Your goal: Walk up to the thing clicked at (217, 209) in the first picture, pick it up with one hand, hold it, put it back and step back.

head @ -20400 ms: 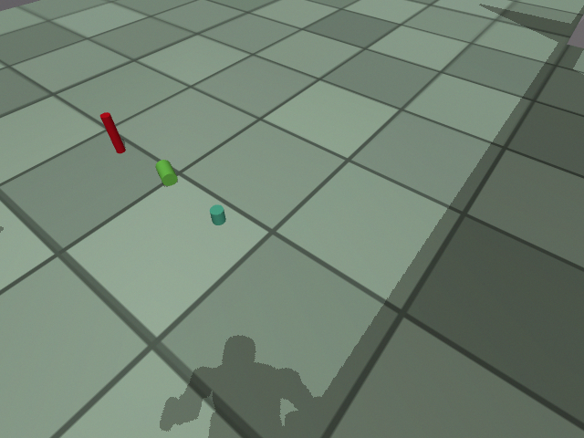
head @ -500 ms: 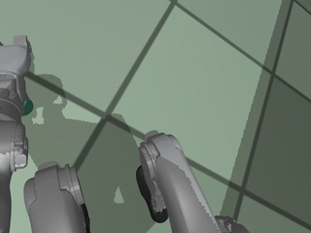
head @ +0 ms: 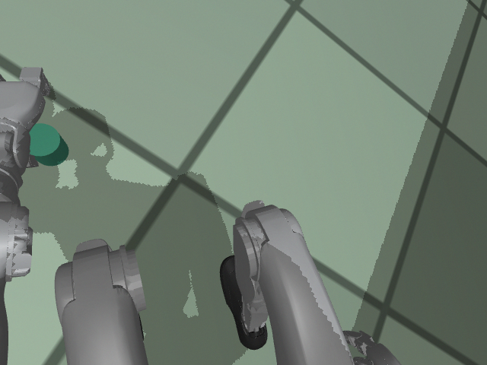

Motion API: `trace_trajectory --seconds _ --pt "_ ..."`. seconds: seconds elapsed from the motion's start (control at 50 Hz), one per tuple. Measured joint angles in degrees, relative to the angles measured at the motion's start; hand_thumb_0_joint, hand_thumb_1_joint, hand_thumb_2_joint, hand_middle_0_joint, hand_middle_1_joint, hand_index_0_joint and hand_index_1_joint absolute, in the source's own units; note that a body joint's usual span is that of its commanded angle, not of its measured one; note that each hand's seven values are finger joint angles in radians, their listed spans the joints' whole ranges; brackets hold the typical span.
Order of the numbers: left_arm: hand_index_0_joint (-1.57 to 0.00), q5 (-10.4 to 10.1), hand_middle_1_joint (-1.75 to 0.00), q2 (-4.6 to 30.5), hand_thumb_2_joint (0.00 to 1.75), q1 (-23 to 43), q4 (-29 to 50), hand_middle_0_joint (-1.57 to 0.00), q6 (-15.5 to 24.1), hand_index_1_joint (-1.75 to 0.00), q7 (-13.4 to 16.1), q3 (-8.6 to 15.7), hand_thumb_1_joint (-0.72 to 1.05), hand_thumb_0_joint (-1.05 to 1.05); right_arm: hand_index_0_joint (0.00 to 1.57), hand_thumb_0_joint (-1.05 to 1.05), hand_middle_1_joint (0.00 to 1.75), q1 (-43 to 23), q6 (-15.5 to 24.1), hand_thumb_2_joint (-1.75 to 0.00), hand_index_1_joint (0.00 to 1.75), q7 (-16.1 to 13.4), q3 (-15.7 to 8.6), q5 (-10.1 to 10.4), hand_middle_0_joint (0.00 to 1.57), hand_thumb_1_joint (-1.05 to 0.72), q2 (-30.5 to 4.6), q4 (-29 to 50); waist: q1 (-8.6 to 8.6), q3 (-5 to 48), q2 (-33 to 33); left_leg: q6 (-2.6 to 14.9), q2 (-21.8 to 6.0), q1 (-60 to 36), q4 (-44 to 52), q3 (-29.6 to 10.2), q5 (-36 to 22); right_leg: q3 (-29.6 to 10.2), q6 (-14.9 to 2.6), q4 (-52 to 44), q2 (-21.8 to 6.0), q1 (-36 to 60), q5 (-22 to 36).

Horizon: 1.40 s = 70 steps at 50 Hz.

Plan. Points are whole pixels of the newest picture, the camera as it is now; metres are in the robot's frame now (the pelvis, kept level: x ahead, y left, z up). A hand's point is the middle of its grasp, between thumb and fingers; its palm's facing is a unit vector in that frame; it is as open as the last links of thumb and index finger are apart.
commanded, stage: rest palm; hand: left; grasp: from above
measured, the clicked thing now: (46, 145) +0.52 +0.24 -0.29
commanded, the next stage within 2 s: close in 1.26 s
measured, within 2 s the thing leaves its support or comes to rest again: neither
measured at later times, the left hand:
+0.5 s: hand (43, 143) +0.51 +0.24 -0.24, palm faces -0.45 -0.07 -0.89, open 13.3 cm
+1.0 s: hand (47, 151) +0.50 +0.24 -0.26, palm faces -0.46 -0.07 -0.89, open 13.0 cm
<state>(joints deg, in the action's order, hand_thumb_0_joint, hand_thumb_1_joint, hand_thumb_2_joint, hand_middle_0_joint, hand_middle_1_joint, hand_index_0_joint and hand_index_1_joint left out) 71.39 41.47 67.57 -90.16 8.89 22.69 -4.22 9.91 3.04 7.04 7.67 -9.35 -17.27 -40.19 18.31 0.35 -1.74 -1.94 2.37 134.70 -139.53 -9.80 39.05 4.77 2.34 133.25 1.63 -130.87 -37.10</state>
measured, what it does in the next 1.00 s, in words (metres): stands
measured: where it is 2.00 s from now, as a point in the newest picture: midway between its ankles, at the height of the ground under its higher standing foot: (191, 340)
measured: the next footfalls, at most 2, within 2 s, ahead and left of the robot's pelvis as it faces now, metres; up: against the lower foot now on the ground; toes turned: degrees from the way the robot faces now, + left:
none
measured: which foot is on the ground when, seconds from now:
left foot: down 0.00-1.00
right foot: down 0.00-1.00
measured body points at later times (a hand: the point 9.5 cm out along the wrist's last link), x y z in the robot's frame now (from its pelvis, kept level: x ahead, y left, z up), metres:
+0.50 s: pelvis +0.01 +0.00 -0.01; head +0.30 +0.08 +0.32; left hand +0.53 +0.24 -0.19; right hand -0.01 -0.25 -0.08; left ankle +0.07 +0.13 -0.29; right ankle +0.11 -0.12 -0.29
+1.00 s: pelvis +0.00 +0.01 -0.01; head +0.30 +0.10 +0.32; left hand +0.52 +0.24 -0.21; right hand +0.01 -0.25 -0.06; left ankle +0.07 +0.13 -0.29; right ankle +0.11 -0.12 -0.29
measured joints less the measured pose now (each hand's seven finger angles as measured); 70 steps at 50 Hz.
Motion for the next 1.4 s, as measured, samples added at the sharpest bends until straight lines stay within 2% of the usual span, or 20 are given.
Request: trace_trajectory --seconds 0.12,0.24,0.46,0.72,0.96,1.14,1.2,1.32,1.4 --pt "-0.12 2.53 -1.11 0.5 1.08 1.56 -5.47 -0.12 -2.29 -1.11 3.36 1.67 -0.45 0.0 0.2 0.0 0.3 -0.48 1.45 -0.9 0.3 0.67 1.56 -0.48 0.2 -0.91 -0.39 1.76 2.82 -0.83 -0.14 0.5 -0.33 0.29 -0.32 -0.13 0.69 0.16 0.15 -0.2 0.3 -0.1 -0.36" --pt "-0.13 2.51 -1.11 2.21 1.07 0.67 -7.26 -0.12 -3.31 -1.1 5.83 4.9 -0.43 0.0 0.2 0.0 0.3 0.59 2.5 -0.9 0.3 1.91 3.48 -1.21 0.2 -0.91 -0.41 3.1 4.56 -3.3 -0.85 0.6 -0.78 0.56 -1.11 -0.38 0.97 0.29 0.54 0.24 0.81 -0.61 -0.09" --pt "-0.13 1.71 -1.08 6.86 1.03 -1.11 -5.2 -0.12 -1.96 -1.07 7.84 7.85 -0.43 0.0 0.2 0.0 0.3 1.97 4.94 -0.9 0.3 3.96 5.82 -2.84 0.2 -0.91 -0.66 2.56 5.03 -7.26 -1.82 0.47 -1.16 1.02 -3.31 -1.7 2.07 1.3 0.98 1.39 1.45 -1.06 -0.27" --pt "-0.14 1.09 -1.09 7.45 1.06 -1.51 -7.04 -0.13 -0.85 -1.09 8.69 6.32 -0.41 0.0 0.2 0.0 0.3 0.66 6.41 -0.9 0.3 5.97 5.99 -3.34 0.2 -0.91 -1.42 2.54 4.47 -6.99 -2.5 0.47 -1.08 -0.13 -3.82 -3.05 3.61 2.5 1.05 0.92 1.43 0.7 -1.49" --pt "-0.15 3.48 -1.11 9.13 1.04 -0.45 -10.51 -0.14 -0.71 -1.1 12.33 6.47 -0.4 0.0 0.2 0.0 0.3 -0.69 8.15 -0.91 0.3 7.32 6.62 -4.2 0.19 -0.92 -2.31 2.89 6.03 -8.12 -4.04 0.96 -1.05 -0.17 -4.29 -3.43 2.74 2.89 1.13 0.65 1.61 1.36 -0.58" --pt "-0.15 1.74 -1.11 10.5 1.04 0.42 -11.22 -0.13 -2.08 -1.11 13.12 6.13 -0.4 0.0 0.2 0.0 0.3 -0.34 9.37 -0.91 0.3 8.22 7.87 -4.3 0.19 -0.92 -2.28 3.19 6.84 -10.1 -4.45 1.39 -1.49 -0.16 -4.06 -3.34 2.58 2.82 1.59 0.06 1.99 1.37 -0.08" --pt "-0.14 1.38 -1.11 10.95 1.03 0.24 -10.94 -0.13 -2.09 -1.1 12.84 6.92 -0.41 0.0 0.2 0.0 0.3 -0.13 9.72 -0.91 0.3 8.5 8.51 -4.28 0.19 -0.92 -2.31 3.34 7.14 -10.54 -4.6 1.37 -1.5 -0.28 -4.12 -3.56 2.78 2.99 1.81 -0.02 2.01 1.53 -0.19" --pt "-0.14 1.73 -1.11 12.06 1.03 -0.08 -10.5 -0.12 -1.81 -1.1 12.95 8.23 -0.42 0.0 0.2 0.0 0.3 0.3 9.82 -0.91 0.3 8.68 9.36 -4.33 0.2 -0.92 -2.44 3.73 7.43 -10.86 -4.95 0.91 -1.45 -0.55 -4.45 -4.29 3.18 3.6 1.38 0.06 2.02 1.76 -0.33" --pt "-0.13 1.53 -1.11 12.72 1.03 -0.39 -11.39 -0.12 -1.97 -1.11 13.14 7.89 -0.42 0.0 0.2 0.0 0.3 0.07 9.63 -0.91 0.3 8.67 9.51 -4.41 0.2 -0.92 -2.57 3.87 7.57 -10.9 -4.84 0.85 -1.45 -0.69 -4.54 -4.6 3.22 3.85 1.5 -0.01 2.06 1.94 -0.28"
